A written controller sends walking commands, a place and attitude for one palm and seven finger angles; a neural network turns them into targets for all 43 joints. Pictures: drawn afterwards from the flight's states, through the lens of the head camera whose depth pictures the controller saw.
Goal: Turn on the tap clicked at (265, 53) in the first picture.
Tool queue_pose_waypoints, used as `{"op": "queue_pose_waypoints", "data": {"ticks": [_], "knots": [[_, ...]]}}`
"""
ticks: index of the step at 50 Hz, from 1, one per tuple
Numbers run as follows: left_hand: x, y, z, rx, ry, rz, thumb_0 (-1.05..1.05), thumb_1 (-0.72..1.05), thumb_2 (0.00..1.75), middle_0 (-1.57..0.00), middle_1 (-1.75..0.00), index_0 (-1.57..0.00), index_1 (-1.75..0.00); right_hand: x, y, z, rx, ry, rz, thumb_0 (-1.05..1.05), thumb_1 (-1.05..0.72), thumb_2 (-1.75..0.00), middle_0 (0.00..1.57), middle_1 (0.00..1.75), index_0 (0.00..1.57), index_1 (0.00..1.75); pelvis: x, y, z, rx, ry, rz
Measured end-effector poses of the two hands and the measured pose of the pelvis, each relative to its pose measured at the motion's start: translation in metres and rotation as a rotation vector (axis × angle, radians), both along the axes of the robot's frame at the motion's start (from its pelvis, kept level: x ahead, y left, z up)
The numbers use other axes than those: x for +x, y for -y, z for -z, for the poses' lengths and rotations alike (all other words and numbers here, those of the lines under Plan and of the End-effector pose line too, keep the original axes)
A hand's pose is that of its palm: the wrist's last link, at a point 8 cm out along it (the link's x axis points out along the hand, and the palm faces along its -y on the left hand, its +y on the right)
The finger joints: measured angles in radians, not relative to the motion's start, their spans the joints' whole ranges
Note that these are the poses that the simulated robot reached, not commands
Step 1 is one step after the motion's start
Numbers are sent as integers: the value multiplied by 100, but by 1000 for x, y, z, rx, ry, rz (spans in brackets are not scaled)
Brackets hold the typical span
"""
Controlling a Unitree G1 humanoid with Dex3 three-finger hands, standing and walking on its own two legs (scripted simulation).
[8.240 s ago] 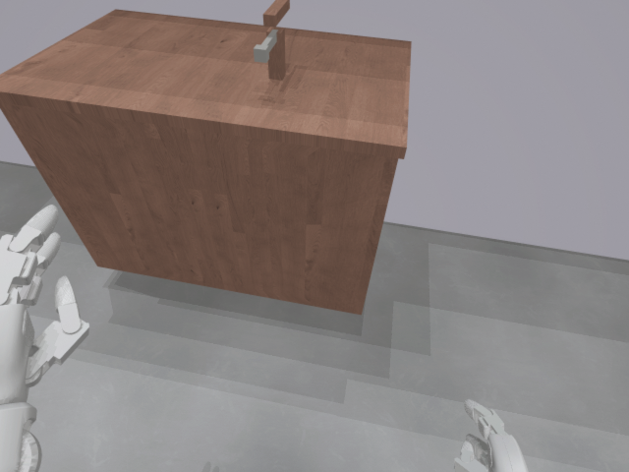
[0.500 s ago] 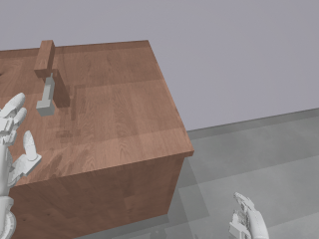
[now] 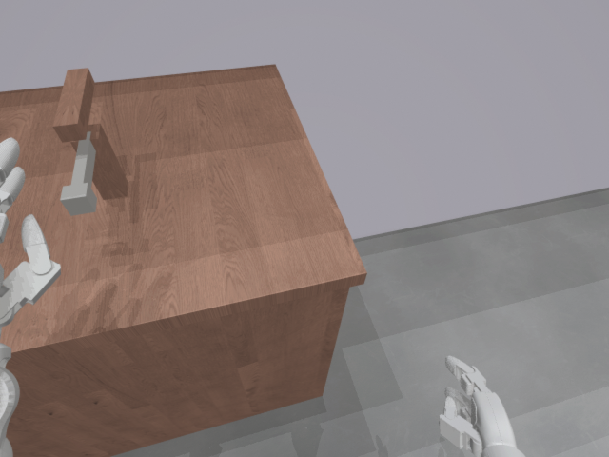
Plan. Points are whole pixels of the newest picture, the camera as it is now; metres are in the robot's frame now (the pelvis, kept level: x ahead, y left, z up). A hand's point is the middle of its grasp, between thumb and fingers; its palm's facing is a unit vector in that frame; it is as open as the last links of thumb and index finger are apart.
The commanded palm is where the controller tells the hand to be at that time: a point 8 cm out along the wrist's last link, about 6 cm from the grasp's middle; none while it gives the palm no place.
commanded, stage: come to a stop and stand still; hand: left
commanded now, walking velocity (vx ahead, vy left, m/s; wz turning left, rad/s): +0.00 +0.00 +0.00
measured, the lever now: (79, 199) +0.36 +0.32 +0.14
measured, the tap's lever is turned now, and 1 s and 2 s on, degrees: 0 0 0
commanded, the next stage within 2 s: look again from close up in 0.46 s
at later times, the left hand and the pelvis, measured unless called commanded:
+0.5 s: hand (36, 311) +0.20 +0.27 +0.16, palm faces +0.40 -0.84 -0.37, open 7.5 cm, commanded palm +0.14 +0.30 +0.18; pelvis -0.01 +0.02 +0.00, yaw +1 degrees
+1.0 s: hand (53, 275) +0.24 +0.27 +0.17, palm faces +0.40 -0.79 -0.46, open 7.5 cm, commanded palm +0.16 +0.29 +0.18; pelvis +0.01 +0.00 +0.00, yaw +2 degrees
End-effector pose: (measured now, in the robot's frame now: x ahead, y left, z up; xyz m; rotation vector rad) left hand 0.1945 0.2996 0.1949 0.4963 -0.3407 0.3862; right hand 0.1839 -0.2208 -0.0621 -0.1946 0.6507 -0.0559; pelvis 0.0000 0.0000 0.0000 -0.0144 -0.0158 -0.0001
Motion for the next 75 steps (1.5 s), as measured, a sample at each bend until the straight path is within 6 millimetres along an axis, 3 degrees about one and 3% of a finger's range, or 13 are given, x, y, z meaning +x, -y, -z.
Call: {"op": "queue_pose_waypoints", "data": {"ticks": [3, 5, 8, 14, 23, 29, 48, 51, 55, 60, 63, 69, 75], "knots": [[-11, 20, 16, -27, -75, 100, 2, 89, 90, -20, -31, -20, -30, -8, 2, -5, -11, 22, 39, 2, -90, -90, 21, 30, 20, 30, -2, -5, 0, -3, 3, 5], [-18, 20, 25, -32, -116, 125, 2, 89, 90, -21, -31, -21, -31, -15, 2, -6, -31, 17, 60, 2, -90, -90, 21, 30, 20, 30, -4, -8, 0, -4, 7, 4], [-27, 6, 30, -33, -129, 93, 2, 88, 90, -21, -31, -21, -31, -24, 1, -6, -61, -6, 67, 2, -90, -90, 21, 30, 20, 30, -8, -10, 0, -7, 14, -2], [-38, -20, 21, -46, -34, -11, 2, 88, 90, -21, -31, -21, -31, -33, -9, -3, -83, -41, 20, 2, -90, -90, 21, 30, 20, 30, -15, -15, -1, -13, 20, -16], [-34, -11, 22, -55, -28, 22, 2, 89, 90, -21, -31, -21, -31, -24, -31, -1, -35, -23, -21, 2, -90, -90, 21, 30, 20, 30, -13, -19, -2, -16, 8, -23], [-27, -14, 24, -45, -68, 12, 2, 88, 90, -21, -31, -21, -31, -14, -34, 0, -24, -27, -28, 2, -90, -90, 21, 30, 20, 30, -7, -18, -3, -16, 4, -23], [-8, -1, 22, -49, -90, 2, 2, 89, 90, -21, -31, -21, -31, 10, -11, 1, -37, -43, 9, 2, -90, -90, 21, 30, 20, 30, 13, -9, -2, -7, -3, -27], [6, -12, 2, 80, -51, -3, 2, 88, 90, -21, -31, -21, -31, 10, -13, 7, -73, -58, -57, 2, -90, -90, 21, 30, 20, 30, 12, -2, 0, 3, 3, -48], [14, -21, -4, -51, -60, -44, 2, 88, 90, -21, -31, -21, -31, 11, -10, 15, -24, -70, -98, 2, -90, -90, 21, 30, 20, 30, 12, 7, 2, 14, -4, -37], [-5, 11, 22, -73, -204, -4, 2, 89, 90, -20, -31, -20, -30, 16, 3, 13, 3, -12, -85, 2, -90, -90, 21, 30, 20, 30, 10, 18, 6, 13, -4, -38], [-25, 26, 27, -69, -190, 8, 2, 89, 90, -21, -31, -21, -31, 19, 13, 13, -16, 12, -88, 2, -90, -90, 21, 30, 20, 30, 6, 28, 9, 13, -3, -52], [-55, 14, 11, -77, -41, -138, 2, 88, 90, -21, -31, -21, -31, 20, 33, 24, -45, 6, -108, 2, -90, -90, 21, 30, 20, 30, 0, 47, 15, 7, 13, -92], [-45, 18, 16, -132, -108, -160, 2, 89, 90, -20, -31, -20, -31, 21, 43, 32, -36, 16, -87, 2, -90, -90, 21, 30, 20, 30, 0, 56, 18, 12, 24, -100]]}}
